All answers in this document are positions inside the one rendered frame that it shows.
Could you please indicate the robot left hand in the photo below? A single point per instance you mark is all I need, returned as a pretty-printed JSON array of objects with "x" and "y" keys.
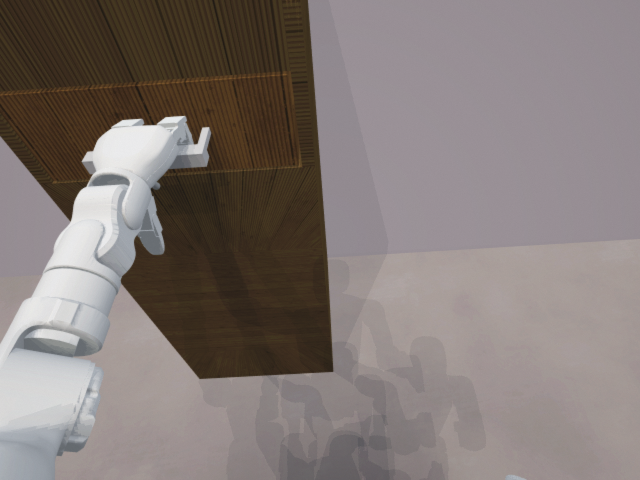
[{"x": 147, "y": 151}]

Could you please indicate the handle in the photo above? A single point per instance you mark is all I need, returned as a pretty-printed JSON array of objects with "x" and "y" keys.
[{"x": 189, "y": 156}]

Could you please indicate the robot left forearm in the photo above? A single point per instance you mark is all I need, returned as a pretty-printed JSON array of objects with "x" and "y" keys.
[{"x": 68, "y": 312}]

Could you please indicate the drawer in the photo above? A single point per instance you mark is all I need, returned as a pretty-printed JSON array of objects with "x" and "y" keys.
[{"x": 251, "y": 117}]

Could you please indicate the cabinet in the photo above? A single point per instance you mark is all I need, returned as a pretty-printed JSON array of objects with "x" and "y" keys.
[{"x": 242, "y": 287}]

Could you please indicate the robot left upper arm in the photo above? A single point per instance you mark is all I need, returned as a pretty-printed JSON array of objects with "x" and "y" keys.
[{"x": 48, "y": 405}]

